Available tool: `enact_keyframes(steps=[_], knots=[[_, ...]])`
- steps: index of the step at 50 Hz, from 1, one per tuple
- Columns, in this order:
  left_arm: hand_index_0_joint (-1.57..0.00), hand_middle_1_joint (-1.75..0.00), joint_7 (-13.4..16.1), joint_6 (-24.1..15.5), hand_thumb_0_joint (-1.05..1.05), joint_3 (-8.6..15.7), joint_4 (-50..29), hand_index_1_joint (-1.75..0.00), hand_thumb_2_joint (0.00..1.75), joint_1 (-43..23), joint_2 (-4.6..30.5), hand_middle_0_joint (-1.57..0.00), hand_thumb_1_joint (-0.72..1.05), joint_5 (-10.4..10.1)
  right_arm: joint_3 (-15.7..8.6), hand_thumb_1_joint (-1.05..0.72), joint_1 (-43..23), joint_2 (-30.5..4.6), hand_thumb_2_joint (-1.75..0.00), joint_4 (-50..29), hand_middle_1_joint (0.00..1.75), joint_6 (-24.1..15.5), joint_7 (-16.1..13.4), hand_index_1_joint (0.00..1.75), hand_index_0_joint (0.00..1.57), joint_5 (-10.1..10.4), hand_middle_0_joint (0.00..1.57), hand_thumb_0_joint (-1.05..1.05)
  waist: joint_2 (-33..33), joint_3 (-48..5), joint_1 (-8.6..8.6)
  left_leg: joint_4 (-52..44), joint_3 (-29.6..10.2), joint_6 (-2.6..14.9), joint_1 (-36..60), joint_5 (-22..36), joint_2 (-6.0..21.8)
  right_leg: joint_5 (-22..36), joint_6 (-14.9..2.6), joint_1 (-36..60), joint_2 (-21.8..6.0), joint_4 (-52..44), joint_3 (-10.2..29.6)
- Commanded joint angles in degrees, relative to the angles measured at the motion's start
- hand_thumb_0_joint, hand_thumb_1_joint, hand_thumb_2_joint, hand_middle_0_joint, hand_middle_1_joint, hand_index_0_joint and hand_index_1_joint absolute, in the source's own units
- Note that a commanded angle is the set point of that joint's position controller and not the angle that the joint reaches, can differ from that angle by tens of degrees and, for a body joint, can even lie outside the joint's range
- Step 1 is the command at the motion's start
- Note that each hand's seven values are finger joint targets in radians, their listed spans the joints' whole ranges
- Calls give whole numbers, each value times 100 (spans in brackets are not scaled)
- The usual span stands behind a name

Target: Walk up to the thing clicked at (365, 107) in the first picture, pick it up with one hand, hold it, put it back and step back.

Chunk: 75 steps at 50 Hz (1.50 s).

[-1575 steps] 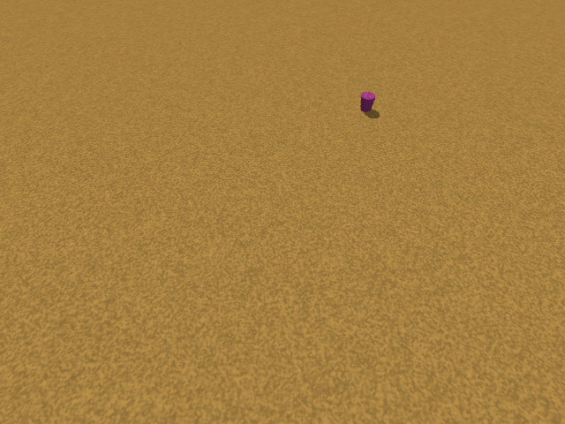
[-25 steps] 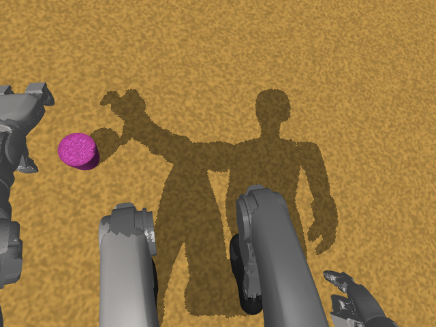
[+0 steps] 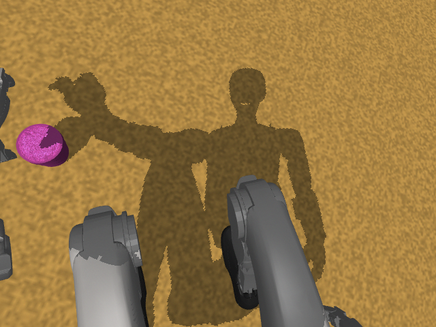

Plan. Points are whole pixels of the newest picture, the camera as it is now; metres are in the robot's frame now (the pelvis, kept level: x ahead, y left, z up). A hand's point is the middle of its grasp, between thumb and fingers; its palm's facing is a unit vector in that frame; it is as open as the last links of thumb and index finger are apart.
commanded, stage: home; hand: left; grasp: from above
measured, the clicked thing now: (47, 148) +0.48 +0.28 -0.29
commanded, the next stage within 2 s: none
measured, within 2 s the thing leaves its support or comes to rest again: neither
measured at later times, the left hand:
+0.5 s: hand out of the picture +0.32 +0.26 +0.07, palm faces -0.19 -0.76 -0.62, open 7.7 cm
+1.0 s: hand out of the picture +0.25 +0.20 +0.28, palm faces +0.17 -0.96 -0.22, open 7.4 cm
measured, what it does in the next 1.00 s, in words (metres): rises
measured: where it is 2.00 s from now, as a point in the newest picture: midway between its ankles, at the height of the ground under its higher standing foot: (191, 299)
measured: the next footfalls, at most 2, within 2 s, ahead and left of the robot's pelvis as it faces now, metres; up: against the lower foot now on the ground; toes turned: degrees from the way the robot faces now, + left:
none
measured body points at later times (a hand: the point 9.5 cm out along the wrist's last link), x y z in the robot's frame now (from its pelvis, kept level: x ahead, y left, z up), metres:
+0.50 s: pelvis +0.01 +0.00 +0.18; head +0.17 +0.05 +0.59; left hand +0.33 +0.30 +0.11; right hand +0.24 -0.25 +0.08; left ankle +0.08 +0.12 -0.31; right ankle +0.11 -0.15 -0.31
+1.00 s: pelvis +0.07 -0.01 +0.35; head +0.12 +0.01 +0.79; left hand +0.24 +0.25 +0.30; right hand +0.24 -0.23 +0.26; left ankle +0.08 +0.12 -0.31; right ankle +0.11 -0.15 -0.31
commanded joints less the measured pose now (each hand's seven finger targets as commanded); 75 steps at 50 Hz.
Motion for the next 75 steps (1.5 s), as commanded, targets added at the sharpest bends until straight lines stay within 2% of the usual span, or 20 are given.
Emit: enact_keyframes(steps=[1,4,7,9,13,17,20,22,24,25,28,30,33,34,39,46,54,62,68,75], knots=[[-19,-46,-376,316,0,106,-1551,-47,77,-1142,1345,-20,5,-927,-734,-89,1174,-1665,-90,-307,30,-38,-56,30,20,243,20,0,1972,-4736,424,-2265,505,175,4085,934,6,1117,-590,2454,62,-1617,-644],[-19,-39,-927,498,0,70,-2503,-40,80,-337,1028,-20,29,-1587,-805,-89,1080,-1621,-90,-509,30,89,-88,30,20,423,20,0,1643,-4895,624,-2633,406,184,4364,1062,34,1220,-552,2880,76,-1960,-594],[-19,-34,-1375,705,0,-79,-3446,-34,83,424,472,-19,53,-2368,-790,-90,793,-1445,-90,-750,30,157,-172,30,20,553,20,0,1176,-4469,650,-2950,369,218,4280,1107,61,1314,-533,3233,113,-2365,-543],[-19,-30,-1589,829,0,33,-3702,-30,85,1029,332,-19,69,-2830,-770,-90,622,-1375,-90,-809,30,195,-249,30,20,611,20,0,826,-3970,739,-3156,351,233,4217,995,85,1218,-538,3349,104,-2640,-487],[-20,-30,-1866,991,0,-75,-4855,-30,90,1637,-142,-20,90,-3541,-799,-90,243,-1223,-90,-1071,30,194,-362,30,20,689,20,0,930,-3933,877,-3634,334,214,4812,889,162,1097,-551,3672,52,-3080,-365],[-20,-30,-1872,1135,0,-41,-5740,-30,90,2135,-393,-20,90,-4055,-797,-90,-35,-1118,-90,-1288,30,133,-485,30,20,753,20,0,1058,-3868,1006,-4192,309,174,5364,788,217,1000,-555,4075,25,-3481,-329],[-20,-30,-1837,1358,0,-67,-6161,-30,90,2638,-726,-20,90,-4466,-791,-90,-215,-1066,-90,-1430,30,44,-604,30,20,807,20,0,922,-3779,989,-4613,324,170,5704,563,215,846,-533,4497,7,-3912,-303],[-20,-30,-1847,1562,0,-281,-6317,-30,90,3237,-1141,-20,90,-4794,-787,-90,-347,-994,-90,-1497,30,-49,-703,30,20,832,20,0,752,-3491,925,-4854,361,166,5876,503,221,771,-523,4722,20,-4238,-277],[-20,-30,-1798,1756,0,-71,-6767,-30,90,3349,-974,-20,90,-5104,-757,-90,-429,-1012,-90,-1564,30,-116,-801,30,20,855,20,0,819,-3605,1005,-5157,290,159,6226,450,219,732,-508,5055,-12,-4474,-244],[-20,-30,-1803,1872,0,-225,-6730,-30,90,3727,-1222,-20,90,-5245,-740,-90,-491,-962,-90,-1600,30,-147,-849,30,20,872,20,0,765,-3384,940,-5285,289,156,6286,458,219,722,-500,5127,-5,-4601,-243],[-20,-30,-1749,2132,0,-250,-7151,-30,90,4159,-1431,-20,90,-5763,-664,-90,-610,-854,-90,-1734,30,-248,-986,30,20,895,20,0,588,-3087,914,-5669,312,177,6582,298,219,561,-478,5572,-3,-5111,-161],[-20,-30,-1689,2271,0,-115,-7600,-30,90,4334,-1360,-20,90,-6032,-626,-90,-601,-803,-90,-1848,30,-326,-1084,30,20,913,20,0,757,-3254,1012,-5891,355,165,7009,410,214,639,-488,5931,12,-5366,-117],[-20,-30,-1617,2504,0,-258,-7748,-30,90,4944,-1720,-20,90,-6345,-516,-90,-512,-691,-90,-1833,30,-431,-1221,30,20,926,20,0,653,-2941,942,-6295,283,128,7454,762,230,939,-474,6372,1,-5722,-116],[-20,-30,-1577,2584,0,-166,-7834,-30,90,5098,-1709,-20,90,-6452,-485,-90,-467,-676,-90,-1843,30,-461,-1274,30,20,935,20,0,655,-2954,1024,-6427,269,113,7691,933,238,1068,-480,6557,7,-5845,-121],[-20,-30,-1502,2957,0,-204,-8045,-30,90,5801,-2126,-20,90,-6895,-344,-90,-231,-528,-90,-1829,30,-635,-1533,30,20,927,20,0,489,-2513,1028,-7058,311,106,8296,1414,245,1502,-457,7512,32,-6609,-115],[-20,-30,-1580,3288,0,-168,-8552,-30,90,7007,-2493,-20,90,-7310,-278,-90,79,-447,-90,-1948,30,-932,-1828,30,20,888,20,0,444,-1919,1156,-7901,432,69,9166,2136,231,2073,-421,8622,85,-7497,-228],[-20,-30,-1728,3465,0,-320,-9218,-30,90,7883,-2663,-20,90,-7333,-314,-90,111,-396,-90,-2158,30,-1180,-1950,30,20,842,20,0,202,-1129,1187,-8498,597,120,9571,2177,154,2109,-378,9244,136,-8297,-328],[-20,-30,-1919,3498,0,-348,-9265,-30,90,7866,-2656,-20,90,-7283,-370,-90,-23,-476,-90,-2159,30,-1411,-1956,30,20,785,20,0,-72,-540,1179,-8838,599,155,9581,1524,138,1447,-327,9183,115,-8624,-372],[-20,-30,-1982,3442,0,-337,-9314,-30,90,7851,-2621,-20,90,-7251,-413,-90,-16,-516,-90,-2063,30,-1534,-1942,30,20,752,20,0,74,-882,1203,-8745,624,125,9833,2008,127,1893,-333,9362,101,-8479,-349],[-20,-30,-1952,3396,0,-380,-9341,-30,90,7789,-2624,-20,90,-7224,-374,-90,-80,-500,-90,-2015,30,-1570,-1940,30,20,734,20,0,121,-881,1200,-8738,620,136,9846,2006,121,1941,-333,9384,98,-8492,-319]])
